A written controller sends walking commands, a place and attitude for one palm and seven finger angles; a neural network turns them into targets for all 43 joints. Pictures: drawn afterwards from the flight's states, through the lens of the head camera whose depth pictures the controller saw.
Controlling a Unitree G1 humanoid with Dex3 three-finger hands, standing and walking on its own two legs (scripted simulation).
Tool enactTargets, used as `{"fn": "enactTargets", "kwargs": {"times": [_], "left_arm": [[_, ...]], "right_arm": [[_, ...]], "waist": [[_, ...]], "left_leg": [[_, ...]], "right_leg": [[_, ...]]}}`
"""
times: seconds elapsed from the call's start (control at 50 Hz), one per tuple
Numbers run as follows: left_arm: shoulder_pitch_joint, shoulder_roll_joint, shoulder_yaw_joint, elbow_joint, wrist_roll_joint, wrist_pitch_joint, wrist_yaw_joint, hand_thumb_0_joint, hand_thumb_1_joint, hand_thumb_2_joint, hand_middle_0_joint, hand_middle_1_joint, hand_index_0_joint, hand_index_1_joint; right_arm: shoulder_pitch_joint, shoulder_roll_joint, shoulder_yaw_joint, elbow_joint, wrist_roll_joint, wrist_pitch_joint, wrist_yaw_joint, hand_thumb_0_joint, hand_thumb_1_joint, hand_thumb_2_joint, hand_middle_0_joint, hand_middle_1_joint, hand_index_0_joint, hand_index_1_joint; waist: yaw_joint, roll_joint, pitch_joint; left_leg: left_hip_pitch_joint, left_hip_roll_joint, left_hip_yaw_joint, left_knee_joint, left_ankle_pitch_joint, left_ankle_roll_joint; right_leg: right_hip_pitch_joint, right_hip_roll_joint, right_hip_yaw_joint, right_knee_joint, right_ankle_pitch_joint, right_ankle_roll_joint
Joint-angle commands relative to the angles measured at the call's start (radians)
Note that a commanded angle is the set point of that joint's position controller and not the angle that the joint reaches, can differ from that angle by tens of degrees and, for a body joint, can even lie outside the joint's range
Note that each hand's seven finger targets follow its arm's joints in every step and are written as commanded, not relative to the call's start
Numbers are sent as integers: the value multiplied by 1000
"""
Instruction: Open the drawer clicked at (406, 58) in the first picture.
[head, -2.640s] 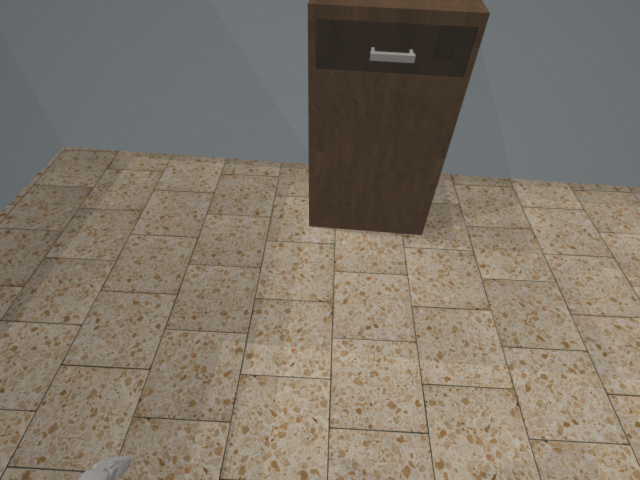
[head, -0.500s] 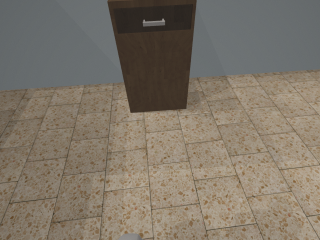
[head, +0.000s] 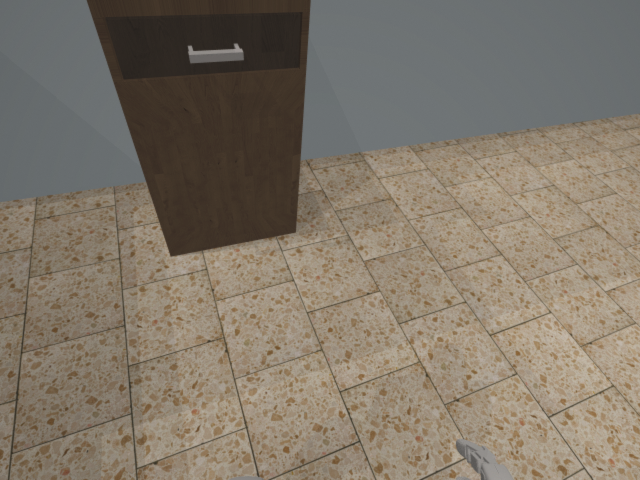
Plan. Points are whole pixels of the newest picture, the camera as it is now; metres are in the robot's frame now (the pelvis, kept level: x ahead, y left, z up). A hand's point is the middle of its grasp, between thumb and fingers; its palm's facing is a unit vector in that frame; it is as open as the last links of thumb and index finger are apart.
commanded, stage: walk to a spot facing it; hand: left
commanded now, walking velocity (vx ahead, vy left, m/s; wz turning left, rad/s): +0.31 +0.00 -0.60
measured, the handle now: (215, 52) +1.01 +0.39 +0.03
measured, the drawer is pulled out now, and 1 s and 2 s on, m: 0.00 0.00 0.00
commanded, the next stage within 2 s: none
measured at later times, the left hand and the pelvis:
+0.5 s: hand (241, 354) +0.33 +0.16 -0.16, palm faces -0.32 -0.94 -0.11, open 7.4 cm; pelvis +0.18 +0.04 +0.01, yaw -17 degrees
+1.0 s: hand (259, 266) +0.50 +0.17 -0.15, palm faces -0.46 -0.84 -0.29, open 7.3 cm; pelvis +0.35 +0.01 +0.01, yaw -35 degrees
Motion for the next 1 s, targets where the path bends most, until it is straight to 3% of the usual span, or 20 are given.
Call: {"fn": "enactTargets", "kwargs": {"times": [0.0, 0.06, 0.12, 0.16, 0.22, 0.28, 0.42, 0.46, 0.52, 0.54, 0.56, 0.58, 0.6, 0.62, 0.66, 0.68, 0.74, 0.84, 0.9, 0.98], "left_arm": [[-102, 81, 31, -118, 10, -23, -23, 0, 900, 900, -200, -300, -200, -300], [-59, 37, 28, -98, 18, 14, -42, 0, 900, 900, -200, -300, -200, -300], [-64, 23, 30, -101, 17, 38, -41, 0, 900, 900, -200, -300, -200, -300], [-95, 17, 32, -116, 19, 46, -40, 0, 900, 900, -200, -300, -200, -300], [-174, 17, 29, -142, 18, 52, -42, 0, 900, 900, -200, -300, -200, -300], [-245, 16, 23, -160, 15, 55, -45, 0, 900, 900, -200, -300, -200, -300], [-414, -8, -5, -203, 8, 40, -52, 0, 900, 900, -200, -300, -200, -300], [-402, -8, -6, -200, 8, 34, -48, 0, 900, 900, -200, -300, -200, -300], [-264, 34, 7, -167, 12, 13, -37, 0, 900, 900, -200, -300, -200, -300], [-167, 66, 19, -142, 14, 2, -31, 0, 900, 900, -200, -300, -200, -300], [-41, 119, 34, -106, 16, -10, -27, 0, 900, 900, -200, -300, -200, -300], [40, 210, 48, -91, 7, -21, -16, 0, 900, 900, -200, -300, -200, -300], [37, 257, 54, -90, -23, -16, 0, 0, 900, 900, -200, -300, -200, -300], [-15, 239, 51, -104, -26, -10, 11, 0, 900, 900, -200, -300, -200, -300], [-126, 172, 35, -132, -21, -21, 18, 0, 900, 900, -200, -300, -200, -300], [-166, 148, 26, -136, -20, -28, 19, 0, 900, 900, -200, -300, -200, -300], [-218, 131, 24, -147, -2, -33, 18, 0, 900, 900, -200, -300, -200, -300], [-197, 151, 31, -153, 0, -17, 6, 0, 900, 900, -200, -300, -200, -300], [-166, 169, 38, -168, 0, -3, 5, 0, 900, 900, -200, -300, -200, -300], [-157, 207, 52, -188, 2, 16, 12, 0, 900, 900, -200, -300, -200, -300]], "right_arm": [[223, -188, -47, 10, 0, -9, -25, 0, -900, -900, 200, 300, 200, 300], [200, -110, -24, 28, 2, -31, -30, 0, -900, -900, 200, 300, 200, 300], [250, -96, -20, 56, 9, -39, -39, 0, -900, -900, 200, 300, 200, 300], [288, -87, -23, 67, 9, -42, -41, 0, -900, -900, 200, 300, 200, 300], [336, -103, -21, 87, 8, -43, -45, 0, -900, -900, 200, 300, 200, 300], [384, -103, -14, 115, 8, -43, -49, 0, -900, -900, 200, 300, 200, 300], [483, -112, -10, 168, -3, -25, -52, 0, -900, -900, 200, 300, 200, 300], [492, -122, -15, 173, -4, -15, -51, 0, -900, -900, 200, 300, 200, 300], [456, -171, -34, 151, 4, -4, -46, 0, -900, -900, 200, 300, 200, 300], [424, -182, -39, 133, 9, 0, -41, 0, -900, -900, 200, 300, 200, 300], [379, -178, -38, 106, 19, 3, -32, 0, -900, -900, 200, 300, 200, 300], [382, -109, -30, 62, 38, 4, -28, 0, -900, -900, 200, 300, 200, 300], [297, -100, -34, 22, 33, -1, -38, 0, -900, -900, 200, 300, 200, 300], [257, -100, -40, 5, 26, 5, -41, 0, -900, -900, 200, 300, 200, 300], [232, -87, -40, 2, 10, 25, -26, 0, -900, -900, 200, 300, 200, 300], [239, -82, -39, 18, 4, 39, -29, 0, -900, -900, 200, 300, 200, 300], [272, -61, -38, 30, 0, 70, -33, 0, -900, -900, 200, 300, 200, 300], [136, -88, -32, -25, 1, 74, -26, 0, -900, -900, 200, 300, 200, 300], [19, -108, -27, -70, 2, 66, -24, 0, -900, -900, 200, 300, 200, 300], [-27, -135, -27, -102, 10, 56, -27, 0, -900, -900, 200, 300, 200, 300]], "waist": [[-99, 195, 62], [-34, 213, 88], [-22, 221, 66], [-24, 172, 69], [-41, 128, 79], [-57, 141, 97], [-105, 144, 126], [-93, 157, 104], [-30, 239, 4], [16, 245, -45], [82, 215, -116], [85, -10, -239], [75, -35, -276], [46, 61, -174], [-32, 98, -63], [-65, 99, -21], [-118, 66, -9], [-89, -91, -36], [-40, -123, -48], [-21, -126, -106]], "left_leg": [[236, 381, -445, -473, -219, 45], [145, 266, -149, -452, 82, -60], [185, 235, -20, -433, 261, -96], [221, 234, 14, -428, 361, -117], [312, 258, 27, -418, 441, -93], [380, 262, 56, -413, 519, -88], [522, 267, 168, -373, 802, -19], [525, 262, 224, -290, 1022, -17], [526, 271, 254, -41, 1294, -14], [443, 278, 247, 111, 1220, -19], [257, 271, 238, 363, 937, -36], [-104, 94, 210, 700, -111, -80], [-243, 25, 56, 902, -390, -89], [-269, 77, -60, 890, -289, -73], [-256, 123, -100, 779, -146, -84], [-202, 134, -97, 716, -123, -88], [-123, 115, -79, 578, -106, -108], [-147, 92, -64, 378, -21, -132], [-124, 49, -42, 223, -41, -132], [-44, 0, -33, 27, -66, -117]], "right_leg": [[-488, -111, -104, 503, 124, -2], [-415, -128, -137, 475, 266, 16], [-461, -122, -147, 495, 349, 25], [-519, -119, -151, 504, 389, 30], [-614, -126, -162, 484, 397, 35], [-663, -126, -189, 430, 403, 34], [-589, -93, -340, 89, 314, -9], [-482, -40, -402, -8, 258, -36], [-280, 23, -435, -122, 227, -72], [-117, 18, -417, -189, 247, -86], [145, -60, -331, -301, 385, -125], [464, -360, 128, -306, 844, -271], [473, -493, 340, -347, 1184, -372], [376, -477, 217, -373, 1124, -368], [145, -381, 130, -441, 913, -194], [26, -354, 74, -468, 904, -142], [-119, -270, -45, -459, 951, -175], [-81, -203, -36, -411, 910, -154], [-15, -194, 23, -358, 969, -144], [90, -207, 100, -279, 1018, -130]]}}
